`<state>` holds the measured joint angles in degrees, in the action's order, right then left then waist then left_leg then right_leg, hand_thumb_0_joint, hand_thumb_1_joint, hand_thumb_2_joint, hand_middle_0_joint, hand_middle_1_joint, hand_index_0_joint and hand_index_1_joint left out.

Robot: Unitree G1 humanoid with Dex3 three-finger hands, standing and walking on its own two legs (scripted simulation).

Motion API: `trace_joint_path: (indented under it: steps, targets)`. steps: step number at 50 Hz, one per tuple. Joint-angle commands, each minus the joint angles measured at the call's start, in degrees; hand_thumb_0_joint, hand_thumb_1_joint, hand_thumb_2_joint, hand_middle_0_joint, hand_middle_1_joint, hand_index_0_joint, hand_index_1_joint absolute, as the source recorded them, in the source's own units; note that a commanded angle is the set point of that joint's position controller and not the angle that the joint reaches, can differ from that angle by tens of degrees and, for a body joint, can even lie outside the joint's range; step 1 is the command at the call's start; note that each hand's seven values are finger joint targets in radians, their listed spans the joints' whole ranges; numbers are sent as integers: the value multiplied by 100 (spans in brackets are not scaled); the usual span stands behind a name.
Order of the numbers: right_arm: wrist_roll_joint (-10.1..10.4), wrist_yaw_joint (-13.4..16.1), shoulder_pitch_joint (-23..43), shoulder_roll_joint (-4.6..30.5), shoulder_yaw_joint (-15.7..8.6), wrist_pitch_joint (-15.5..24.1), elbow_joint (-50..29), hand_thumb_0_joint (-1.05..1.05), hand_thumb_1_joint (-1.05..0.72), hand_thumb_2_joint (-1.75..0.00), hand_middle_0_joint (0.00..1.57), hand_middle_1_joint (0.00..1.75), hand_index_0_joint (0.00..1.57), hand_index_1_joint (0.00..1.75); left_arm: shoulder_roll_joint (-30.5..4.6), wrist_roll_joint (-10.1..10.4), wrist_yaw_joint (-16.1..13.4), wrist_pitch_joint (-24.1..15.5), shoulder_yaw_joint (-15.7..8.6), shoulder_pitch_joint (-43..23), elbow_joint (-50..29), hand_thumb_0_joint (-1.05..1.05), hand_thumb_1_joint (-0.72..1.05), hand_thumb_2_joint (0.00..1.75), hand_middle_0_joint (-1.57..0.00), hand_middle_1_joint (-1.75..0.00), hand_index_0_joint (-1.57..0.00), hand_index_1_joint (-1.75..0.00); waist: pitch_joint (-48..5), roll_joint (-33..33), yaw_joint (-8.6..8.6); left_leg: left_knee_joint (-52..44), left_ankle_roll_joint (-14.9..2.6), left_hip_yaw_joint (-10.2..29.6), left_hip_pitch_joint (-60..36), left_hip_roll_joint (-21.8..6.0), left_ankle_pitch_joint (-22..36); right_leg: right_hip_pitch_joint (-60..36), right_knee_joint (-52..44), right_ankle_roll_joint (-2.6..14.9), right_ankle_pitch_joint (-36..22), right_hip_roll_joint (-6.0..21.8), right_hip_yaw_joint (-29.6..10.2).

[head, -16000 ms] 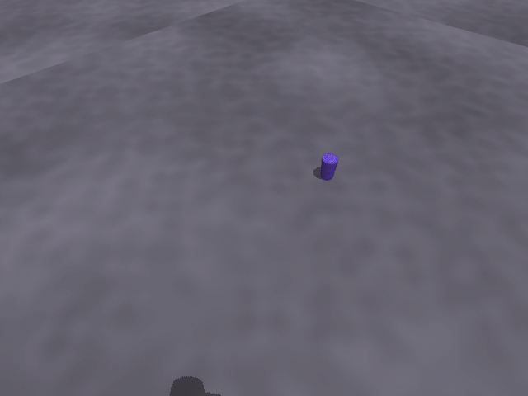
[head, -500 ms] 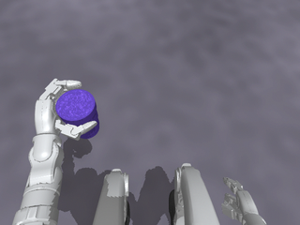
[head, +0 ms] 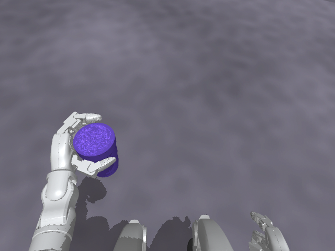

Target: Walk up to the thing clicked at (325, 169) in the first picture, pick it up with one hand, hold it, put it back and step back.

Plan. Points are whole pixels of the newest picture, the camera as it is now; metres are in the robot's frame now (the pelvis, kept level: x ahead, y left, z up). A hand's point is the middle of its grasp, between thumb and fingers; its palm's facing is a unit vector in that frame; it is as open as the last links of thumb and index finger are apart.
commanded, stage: lift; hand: left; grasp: from the side
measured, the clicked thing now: (100, 153) +0.35 +0.17 -0.01
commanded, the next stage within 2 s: hold in 0.76 s
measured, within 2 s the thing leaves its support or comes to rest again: neither
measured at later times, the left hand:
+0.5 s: hand (91, 130) +0.36 +0.17 +0.08, palm faces +0.09 -1.00 -0.02, open 11.5 cm
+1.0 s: hand (89, 124) +0.36 +0.17 +0.11, palm faces +0.08 -1.00 -0.02, open 11.5 cm
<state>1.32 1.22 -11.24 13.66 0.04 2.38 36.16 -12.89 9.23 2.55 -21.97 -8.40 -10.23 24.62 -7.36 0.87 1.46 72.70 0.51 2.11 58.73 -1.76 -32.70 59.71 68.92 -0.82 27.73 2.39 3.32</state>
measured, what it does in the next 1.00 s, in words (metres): rises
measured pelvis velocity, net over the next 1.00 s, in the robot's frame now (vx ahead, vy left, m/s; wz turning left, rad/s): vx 0.03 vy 0.00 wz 0.00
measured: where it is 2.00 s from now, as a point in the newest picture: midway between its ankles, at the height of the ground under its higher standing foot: outside the picture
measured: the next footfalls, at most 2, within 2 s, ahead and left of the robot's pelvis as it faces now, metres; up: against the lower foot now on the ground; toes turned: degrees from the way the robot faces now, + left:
none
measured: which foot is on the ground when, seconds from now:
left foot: down 0.00-1.00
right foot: down 0.00-1.00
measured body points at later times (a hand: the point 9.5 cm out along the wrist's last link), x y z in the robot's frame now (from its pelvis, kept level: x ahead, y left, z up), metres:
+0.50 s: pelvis +0.02 +0.00 +0.05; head +0.09 +0.00 +0.49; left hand +0.35 +0.22 +0.09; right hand +0.15 -0.25 -0.07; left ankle +0.02 +0.12 -0.63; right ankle +0.05 -0.13 -0.63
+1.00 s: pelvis +0.03 +0.00 +0.06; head +0.08 +0.00 +0.51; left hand +0.35 +0.22 +0.11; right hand +0.16 -0.25 -0.05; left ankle +0.02 +0.12 -0.63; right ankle +0.05 -0.13 -0.63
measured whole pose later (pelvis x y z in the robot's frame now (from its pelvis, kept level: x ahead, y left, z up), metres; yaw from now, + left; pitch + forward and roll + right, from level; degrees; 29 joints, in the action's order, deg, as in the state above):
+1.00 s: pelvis +0.03 +0.00 +0.06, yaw +0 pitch +9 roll -1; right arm 0.4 1.9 -13.1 12.7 -0.2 -0.1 36.8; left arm -11.2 9.4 4.0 -22.0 -8.1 -8.5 26.9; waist -2.8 0.7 1.0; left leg 52.2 0.9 0.7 34.0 -2.1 -26.8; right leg 35.7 49.7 -0.7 22.4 1.6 2.7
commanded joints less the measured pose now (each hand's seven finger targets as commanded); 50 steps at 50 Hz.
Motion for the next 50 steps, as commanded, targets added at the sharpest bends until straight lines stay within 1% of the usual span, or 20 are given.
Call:
trace_joint_path:
  steps: [1,2,4,5,6,8,9,11,13,16,21,26,31,34,37,40,41,43,45,50]
  targets:
    - [-18,72,-167,769,-293,196,-615,0,-92,-90,20,30,20,30,-800,18,-14,-421,-217,-1527,-1549,0,3,120,-123,-136,-125,-136,-2161,221,63,-1431,-76,19,-1538,142,1371,-1773,-1110,173,-1290,-189,-103]
    - [-24,68,-177,751,-278,191,-591,0,-92,-90,20,30,20,30,-536,48,-5,-363,-104,-1202,-1125,0,3,121,-125,-139,-127,-139,-2022,138,99,-1482,-59,39,-1605,135,1569,-1808,-1139,176,-1450,-195,-79]
    - [-26,79,-227,779,-298,180,-544,0,-91,-90,20,30,20,30,-877,63,-39,-403,-343,-1550,-1532,0,4,123,-125,-140,-127,-140,-2023,230,-9,-1604,-49,38,-1775,133,1657,-1941,-1227,184,-1483,-202,-65]
    - [-30,82,-230,747,-281,160,-558,0,-92,-90,20,30,20,30,-661,24,-32,-326,-203,-1119,-992,0,4,122,-125,-139,-127,-139,-1870,51,47,-1631,-59,17,-1784,124,1731,-2024,-1309,173,-1568,-208,-68]
    - [-46,75,-238,717,-267,160,-584,0,-92,-90,20,30,20,30,-596,45,-5,-344,-101,-1332,-1249,0,3,122,-124,-139,-126,-139,-1933,32,85,-1644,-67,11,-1754,130,1817,-2197,-1345,165,-1676,-223,-68]
    - [-46,78,-192,717,-278,160,-589,0,-92,-90,20,30,20,30,-668,71,-15,-340,-264,-1235,-1159,0,2,123,-127,-141,-128,-141,-1790,-5,10,-1758,-76,-18,-1765,139,1819,-2355,-1453,151,-1707,-207,-81]
    - [-51,78,-223,727,-284,142,-577,0,-92,-90,20,30,20,30,-533,54,5,-318,-147,-1153,-948,0,2,123,-125,-141,-127,-141,-1769,-15,49,-1816,-71,-26,-1848,136,1860,-2368,-1512,162,-1750,-208,-90]
    - [-58,76,-206,730,-309,105,-602,0,-91,-90,20,30,20,30,-787,4,-4,-359,-323,-1337,-1196,0,3,123,-124,-140,-126,-140,-1724,142,-24,-1965,-48,-42,-2040,126,1824,-2427,-1605,171,-1654,-217,-87]
    - [-56,69,-176,712,-273,103,-615,0,-91,-90,20,30,20,30,-492,78,48,-353,-130,-1231,-1047,0,5,123,-124,-140,-126,-140,-1611,19,14,-2077,-31,-10,-2113,112,1885,-2500,-1667,173,-1676,-232,-40]
    - [-48,87,-194,719,-305,102,-602,0,-91,-90,20,30,20,30,-766,61,70,-389,-308,-1375,-1181,0,3,122,-123,-139,-124,-139,-1600,4,-17,-2197,-57,-45,-2182,115,1796,-2701,-1817,160,-1644,-225,-75]
    - [-64,98,-220,665,-280,91,-580,0,-91,-90,20,30,20,30,-453,130,124,-349,-162,-1137,-912,0,5,123,-122,-139,-124,-139,-1494,-26,7,-2315,-52,-99,-2321,133,1952,-2943,-1985,155,-1819,-228,-86]
    - [-81,124,-197,675,-303,46,-599,0,-91,-90,20,30,20,30,-705,62,149,-417,-292,-1301,-1141,0,0,123,-121,-138,-123,-138,-1547,41,-2,-2406,-64,-153,-2505,149,2069,-3167,-2110,149,-1993,-212,-119]
    - [-85,140,-163,660,-292,46,-570,0,-91,-90,20,30,20,30,-513,113,149,-403,-195,-1293,-1039,0,4,125,-123,-141,-125,-141,-1354,60,23,-2521,-45,-172,-2654,142,2166,-3221,-2207,152,-2066,-220,-113]
    - [-103,159,-207,670,-307,3,-577,0,-91,-90,20,30,20,30,-609,38,136,-397,-226,-1299,-1071,0,2,124,-122,-139,-124,-140,-1476,-7,27,-2544,-46,-168,-2804,129,2397,-3402,-2242,143,-2299,-223,-108]
    - [-78,159,-143,687,-310,9,-601,0,-91,-90,20,30,20,30,-476,104,175,-375,-181,-1227,-967,0,5,125,-123,-142,-125,-142,-1213,-80,35,-2657,-59,-186,-2790,134,2209,-3361,-2349,135,-2151,-227,-105]
    - [-102,146,-155,691,-315,-12,-587,0,-91,-90,20,30,20,30,-511,84,182,-394,-212,-1200,-901,0,3,124,-124,-141,-125,-141,-1263,16,2,-2705,-4,-143,-2877,114,2424,-3391,-2325,167,-2209,-243,-58]
    - [-97,138,-185,709,-336,-11,-586,0,-91,-90,20,30,20,30,-634,87,162,-430,-269,-1405,-1273,0,4,125,-123,-141,-125,-142,-1466,89,-38,-2720,2,-149,-3019,107,2533,-3492,-2302,174,-2299,-239,-75]
    - [-92,144,-168,673,-304,-35,-606,0,-91,-90,20,30,20,30,-458,97,201,-395,-137,-1248,-958,0,3,126,-125,-143,-127,-143,-1240,33,26,-2757,-12,-168,-2899,124,2428,-3496,-2374,164,-2259,-231,-78]
    - [-91,136,-178,694,-331,-27,-597,0,-92,-90,20,30,20,30,-664,101,173,-412,-323,-1397,-1177,0,2,116,-124,-139,-127,-138,-1361,39,-45,-2786,-16,-174,-2990,116,2406,-3605,-2417,151,-2238,-236,-85]
    - [-78,134,-84,685,-314,-32,-650,0,-92,-90,20,30,20,30,-404,106,160,-371,-142,-1209,-984,0,3,116,-124,-138,-126,-138,-1031,-50,36,-2925,-24,-181,-3000,111,2139,-3448,-2534,150,-2004,-251,-65]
